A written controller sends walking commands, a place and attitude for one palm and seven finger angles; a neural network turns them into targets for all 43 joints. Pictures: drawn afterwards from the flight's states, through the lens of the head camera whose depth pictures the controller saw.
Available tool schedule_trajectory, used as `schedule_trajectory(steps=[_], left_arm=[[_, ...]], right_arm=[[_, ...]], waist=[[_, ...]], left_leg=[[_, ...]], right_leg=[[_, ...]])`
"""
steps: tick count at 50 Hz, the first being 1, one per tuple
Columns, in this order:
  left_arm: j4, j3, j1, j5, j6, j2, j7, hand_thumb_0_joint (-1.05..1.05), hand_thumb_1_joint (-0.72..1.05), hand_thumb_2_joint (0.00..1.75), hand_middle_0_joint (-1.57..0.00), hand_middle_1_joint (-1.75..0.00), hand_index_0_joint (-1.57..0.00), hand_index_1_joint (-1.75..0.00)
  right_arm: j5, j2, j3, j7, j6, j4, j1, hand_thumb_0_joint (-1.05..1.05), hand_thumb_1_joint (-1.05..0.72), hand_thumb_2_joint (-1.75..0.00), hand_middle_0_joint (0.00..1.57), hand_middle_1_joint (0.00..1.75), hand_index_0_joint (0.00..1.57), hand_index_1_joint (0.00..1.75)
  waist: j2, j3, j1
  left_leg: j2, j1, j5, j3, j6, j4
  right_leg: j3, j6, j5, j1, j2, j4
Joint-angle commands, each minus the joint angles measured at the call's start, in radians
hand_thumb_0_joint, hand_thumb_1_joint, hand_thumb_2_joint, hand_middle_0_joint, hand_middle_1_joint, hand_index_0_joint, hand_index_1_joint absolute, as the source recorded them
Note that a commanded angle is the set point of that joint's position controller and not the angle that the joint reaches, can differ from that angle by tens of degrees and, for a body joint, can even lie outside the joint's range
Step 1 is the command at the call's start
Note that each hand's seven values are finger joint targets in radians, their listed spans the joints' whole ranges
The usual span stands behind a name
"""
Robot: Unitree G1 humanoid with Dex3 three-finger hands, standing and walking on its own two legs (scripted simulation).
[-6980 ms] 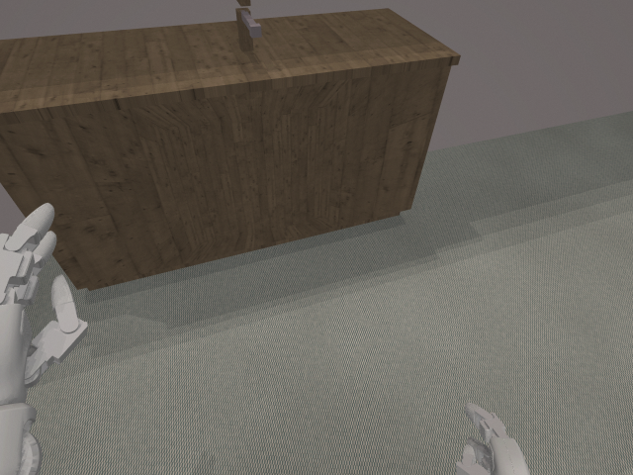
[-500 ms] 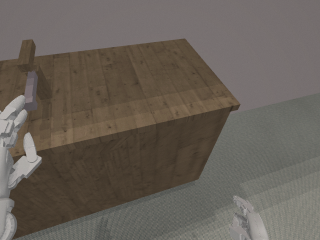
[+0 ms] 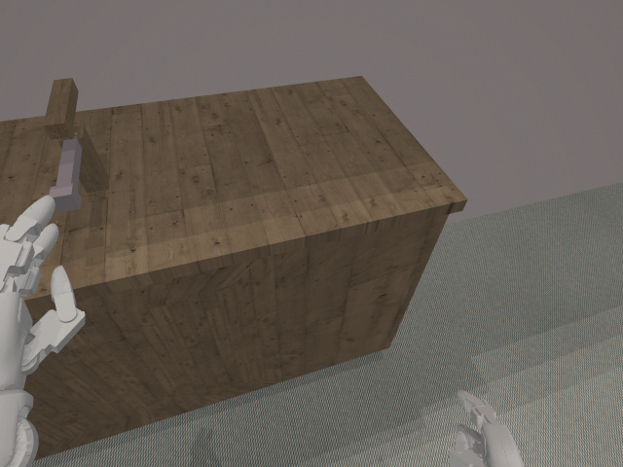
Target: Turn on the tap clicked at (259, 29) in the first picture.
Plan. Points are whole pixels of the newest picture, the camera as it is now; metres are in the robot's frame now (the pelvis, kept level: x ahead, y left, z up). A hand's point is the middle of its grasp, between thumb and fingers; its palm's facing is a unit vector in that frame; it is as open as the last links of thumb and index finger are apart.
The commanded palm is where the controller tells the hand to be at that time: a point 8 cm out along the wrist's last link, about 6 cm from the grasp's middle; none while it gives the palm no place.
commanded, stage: shuffle to correct the standing spot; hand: left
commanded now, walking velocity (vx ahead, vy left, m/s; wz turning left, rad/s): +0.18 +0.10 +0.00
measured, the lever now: (65, 197) +0.41 +0.39 +0.10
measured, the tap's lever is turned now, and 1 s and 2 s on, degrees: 0 0 0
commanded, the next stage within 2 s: come to a stop and stand still in 0.48 s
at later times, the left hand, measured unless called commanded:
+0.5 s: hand (104, 261) +0.27 +0.25 +0.16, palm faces +0.38 -0.83 -0.41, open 7.4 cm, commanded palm +0.21 +0.29 +0.17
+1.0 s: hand (85, 226) +0.31 +0.28 +0.17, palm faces +0.39 -0.81 -0.44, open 7.4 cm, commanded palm +0.26 +0.31 +0.17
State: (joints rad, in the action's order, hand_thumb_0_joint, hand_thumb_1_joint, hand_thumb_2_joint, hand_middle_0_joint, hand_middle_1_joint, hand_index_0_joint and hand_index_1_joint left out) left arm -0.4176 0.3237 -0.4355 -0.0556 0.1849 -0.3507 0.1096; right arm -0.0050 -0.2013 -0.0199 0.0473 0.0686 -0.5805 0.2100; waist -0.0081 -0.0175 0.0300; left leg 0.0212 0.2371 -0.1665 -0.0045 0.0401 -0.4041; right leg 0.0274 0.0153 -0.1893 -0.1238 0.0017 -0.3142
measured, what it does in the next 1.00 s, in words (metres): walks ahead: left foot, then right foot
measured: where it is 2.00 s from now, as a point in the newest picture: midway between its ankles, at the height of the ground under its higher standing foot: outside the picture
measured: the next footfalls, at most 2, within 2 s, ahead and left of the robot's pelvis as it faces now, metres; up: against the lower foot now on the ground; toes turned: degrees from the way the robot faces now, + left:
left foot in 0.68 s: +0.19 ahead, +0.13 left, +0.00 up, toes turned +3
right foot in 0.96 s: +0.15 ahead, -0.07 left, +0.00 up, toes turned +2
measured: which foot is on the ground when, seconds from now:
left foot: down 0.00-0.52, up 0.54-0.66, down 0.68-1.00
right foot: down 0.00-0.68, up 0.70-0.94, down 0.96-1.00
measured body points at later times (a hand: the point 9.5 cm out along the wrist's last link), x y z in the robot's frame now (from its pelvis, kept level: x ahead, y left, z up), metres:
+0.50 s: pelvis +0.05 +0.01 -0.03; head +0.07 +0.01 +0.42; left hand +0.25 +0.29 +0.18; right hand +0.22 -0.21 -0.11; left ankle +0.03 +0.09 -0.74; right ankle -0.02 -0.13 -0.75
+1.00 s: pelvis +0.10 +0.03 -0.01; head +0.11 +0.04 +0.43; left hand +0.28 +0.32 +0.19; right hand +0.28 -0.16 -0.09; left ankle +0.15 +0.13 -0.75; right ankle +0.13 -0.07 -0.75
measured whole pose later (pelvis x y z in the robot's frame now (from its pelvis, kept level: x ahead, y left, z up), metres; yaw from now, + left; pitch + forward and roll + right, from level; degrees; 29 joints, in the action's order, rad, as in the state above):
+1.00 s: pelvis +0.10 +0.03 -0.01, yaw -1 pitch -2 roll -1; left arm -0.53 0.39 -0.48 -0.05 0.22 -0.41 0.12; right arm 0.00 -0.14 -0.06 0.02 0.13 -0.57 0.19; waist 0.00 -0.06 0.02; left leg -0.02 0.31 -0.22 0.07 0.03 -0.57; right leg 0.05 -0.01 -0.21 -0.26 0.01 -0.52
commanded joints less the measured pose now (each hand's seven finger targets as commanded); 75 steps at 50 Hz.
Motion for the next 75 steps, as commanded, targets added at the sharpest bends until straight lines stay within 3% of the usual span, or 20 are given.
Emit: schedule_trajectory(steps=[1,9,16,21,24,26,29,32,34,36,41,46,50,51,52,53,56,60,66,75], left_arm=[[-0.230,0.110,0.092,-0.003,0.064,-0.179,0.022,0.00,0.90,0.90,-0.20,-0.30,-0.20,-0.30],[-0.209,0.105,0.116,0.005,0.073,-0.164,0.028,0.00,0.90,0.90,-0.20,-0.30,-0.20,-0.30],[-0.284,0.145,0.130,0.002,0.095,-0.202,0.032,0.00,0.90,0.90,-0.20,-0.30,-0.20,-0.30],[-0.293,0.171,0.050,0.006,0.110,-0.209,0.034,0.00,0.90,0.90,-0.20,-0.30,-0.20,-0.30],[-0.237,0.186,0.003,0.007,0.110,-0.214,0.041,0.00,0.90,0.90,-0.20,-0.30,-0.20,-0.30],[-0.225,0.204,0.027,-0.003,0.129,-0.229,0.048,0.00,0.90,0.90,-0.20,-0.30,-0.20,-0.30],[-0.275,0.179,0.024,0.010,0.146,-0.197,0.048,0.00,0.90,0.90,-0.20,-0.30,-0.20,-0.30],[-0.340,0.166,0.124,0.007,0.133,-0.205,0.045,0.00,0.90,0.90,-0.20,-0.30,-0.20,-0.30],[-0.404,0.168,0.171,-0.004,0.130,-0.211,0.046,0.00,0.90,0.90,-0.20,-0.30,-0.20,-0.30],[-0.372,0.187,0.195,-0.010,0.124,-0.238,0.044,0.00,0.90,0.90,-0.20,-0.30,-0.20,-0.30],[-0.412,0.187,0.003,-0.007,0.103,-0.201,0.037,0.00,0.90,0.90,-0.20,-0.30,-0.20,-0.30],[-0.272,0.192,-0.039,-0.008,0.066,-0.192,0.041,0.00,0.90,0.90,-0.20,-0.30,-0.20,-0.30],[-0.157,0.129,0.068,0.003,0.042,-0.146,0.034,0.00,0.90,0.90,-0.20,-0.30,-0.20,-0.30],[-0.433,0.427,0.951,0.006,0.195,-0.913,0.055,0.00,0.90,0.90,-0.20,-0.30,-0.20,-0.30],[-0.034,0.305,0.577,0.027,0.123,-0.350,0.012,0.00,0.90,0.90,-0.20,-0.30,-0.20,-0.30],[0.048,0.224,0.461,0.015,0.105,-0.313,-0.008,0.00,0.90,0.90,-0.20,-0.30,-0.20,-0.30],[-0.046,0.065,0.280,0.005,0.105,-0.149,-0.033,0.00,0.90,0.90,-0.20,-0.30,-0.20,-0.30],[-0.182,0.114,0.075,0.013,0.079,-0.177,-0.013,0.00,0.90,0.90,-0.20,-0.30,-0.20,-0.30],[-0.280,0.250,0.083,0.014,0.089,-0.274,0.021,0.00,0.90,0.90,-0.20,-0.30,-0.20,-0.30],[-0.279,0.148,0.021,0.012,0.061,-0.152,0.026,0.00,0.90,0.90,-0.20,-0.30,-0.20,-0.30]], right_arm=[[0.006,-0.133,0.055,0.015,0.057,0.153,-0.103,0.00,-0.90,-0.90,0.20,0.30,0.20,0.30],[0.002,-0.130,0.055,0.013,0.063,0.140,-0.091,0.00,-0.90,-0.90,0.20,0.30,0.20,0.30],[-0.011,-0.136,0.060,0.004,0.067,0.145,-0.089,0.00,-0.90,-0.90,0.20,0.30,0.20,0.30],[0.001,-0.131,0.062,-0.009,0.072,0.141,-0.069,0.00,-0.90,-0.90,0.20,0.30,0.20,0.30],[-0.012,-0.114,0.062,-0.018,0.052,0.145,-0.074,0.00,-0.90,-0.90,0.20,0.30,0.20,0.30],[-0.022,-0.122,0.070,-0.031,0.049,0.143,-0.093,0.00,-0.90,-0.90,0.20,0.30,0.20,0.30],[-0.011,-0.100,0.053,-0.044,0.037,0.131,-0.099,0.00,-0.90,-0.90,0.20,0.30,0.20,0.30],[-0.013,-0.090,0.062,-0.016,0.049,0.110,-0.091,0.00,-0.90,-0.90,0.20,0.30,0.20,0.30],[-0.012,-0.132,0.093,-0.008,0.062,0.134,-0.084,0.00,-0.90,-0.90,0.20,0.30,0.20,0.30],[0.001,-0.096,0.069,-0.015,0.091,0.134,-0.113,0.00,-0.90,-0.90,0.20,0.30,0.20,0.30],[0.003,-0.095,0.055,-0.024,0.105,0.125,-0.102,0.00,-0.90,-0.90,0.20,0.30,0.20,0.30],[0.003,-0.101,0.029,-0.005,0.105,0.141,-0.084,0.00,-0.90,-0.90,0.20,0.30,0.20,0.30],[0.004,-0.095,0.027,0.006,0.095,0.126,-0.074,0.00,-0.90,-0.90,0.20,0.30,0.20,0.30],[-0.044,-0.155,-0.090,0.070,0.100,0.225,0.103,0.00,-0.90,-0.90,0.20,0.30,0.20,0.30],[-0.047,-0.016,-0.017,0.034,0.146,0.194,-0.066,0.00,-0.90,-0.90,0.20,0.30,0.20,0.30],[-0.001,-0.138,0.018,0.015,0.154,0.148,-0.062,0.00,-0.90,-0.90,0.20,0.30,0.20,0.30],[-0.011,-0.126,0.024,-0.031,0.165,0.172,-0.052,0.00,-0.90,-0.90,0.20,0.30,0.20,0.30],[-0.006,-0.139,0.036,-0.038,0.156,0.176,-0.069,0.00,-0.90,-0.90,0.20,0.30,0.20,0.30],[0.006,-0.145,0.038,0.000,0.122,0.177,-0.102,0.00,-0.90,-0.90,0.20,0.30,0.20,0.30],[-0.003,-0.149,0.053,-0.003,0.113,0.172,-0.080,0.00,-0.90,-0.90,0.20,0.30,0.20,0.30]], waist=[[-0.055,0.119,-0.014],[-0.033,0.045,-0.017],[-0.114,0.114,-0.026],[-0.126,0.135,-0.024],[0.150,0.175,-0.006],[0.224,0.105,0.016],[0.107,0.017,0.013],[0.024,0.102,-0.046],[-0.297,0.237,-0.046],[-0.180,0.163,-0.043],[-0.186,0.138,-0.009],[-0.111,0.105,-0.016],[0.073,0.059,-0.024],[-0.094,-0.046,-0.063],[0.000,0.061,0.002],[-0.053,0.032,-0.003],[0.001,0.114,0.005],[0.074,0.074,0.007],[-0.083,0.119,-0.010],[-0.030,0.180,-0.017]], left_leg=[[-0.034,-0.022,-0.133,-0.046,-0.016,0.055],[-0.056,0.085,-0.228,-0.103,0.024,-0.031],[-0.103,0.002,0.110,-0.151,0.044,-0.101],[-0.175,-0.098,0.333,-0.226,0.072,-0.111],[-0.038,0.262,0.223,0.000,0.001,-0.441],[-0.002,0.561,-0.336,0.021,-0.019,-0.724],[-0.103,0.494,-0.308,-0.039,0.000,-0.548],[0.023,-0.101,0.145,0.134,-0.021,-0.133],[-0.287,-0.334,0.435,-0.312,0.150,-0.017],[-0.354,-0.184,0.338,-0.483,0.208,0.081],[-0.263,-0.040,0.216,-0.156,0.120,0.080],[-0.241,0.129,-0.062,-0.100,0.039,0.070],[-0.070,0.107,-0.266,0.002,-0.042,-0.082],[-0.070,0.026,-0.106,0.017,-0.029,0.003],[-0.164,-0.041,-0.093,-0.046,-0.016,0.012],[-0.133,-0.053,-0.165,-0.051,-0.024,0.032],[-0.082,-0.049,-0.141,-0.008,-0.019,-0.016],[-0.071,-0.047,-0.135,0.020,-0.022,-0.043],[-0.096,-0.037,0.026,-0.011,-0.019,-0.001],[-0.117,-0.121,0.343,-0.006,-0.016,-0.059]], right_leg=[[-0.027,-0.030,-0.072,-0.011,-0.025,0.014],[-0.079,-0.067,-0.176,-0.069,-0.064,-0.095],[-0.022,-0.054,0.069,-0.079,-0.049,-0.327],[0.015,-0.048,-0.100,-0.142,-0.024,-0.300],[-0.234,-0.154,0.352,0.227,-0.213,-0.185],[-0.415,-0.261,0.607,0.367,-0.387,-0.157],[-0.266,-0.205,0.459,0.204,-0.353,-0.175],[0.024,-0.073,0.370,-0.084,-0.159,-0.354],[0.016,0.005,-0.303,-0.301,0.010,-0.816],[-0.103,-0.002,-0.377,-0.359,0.011,-0.982],[-0.043,-0.010,-0.241,-0.233,-0.035,-0.605],[0.009,-0.004,-0.070,0.018,0.000,-0.170],[-0.201,-0.055,-0.205,-0.131,-0.104,0.049],[-0.036,0.002,-0.091,-0.111,-0.032,-0.012],[-0.037,-0.030,-0.282,-0.276,-0.066,-0.115],[-0.097,-0.052,-0.215,-0.247,-0.024,-0.094],[-0.156,-0.047,-0.098,-0.144,-0.083,-0.014],[-0.161,-0.055,-0.193,-0.183,-0.110,0.056],[-0.099,-0.052,0.049,-0.076,-0.068,-0.046],[-0.050,-0.035,0.330,0.007,-0.057,-0.090]])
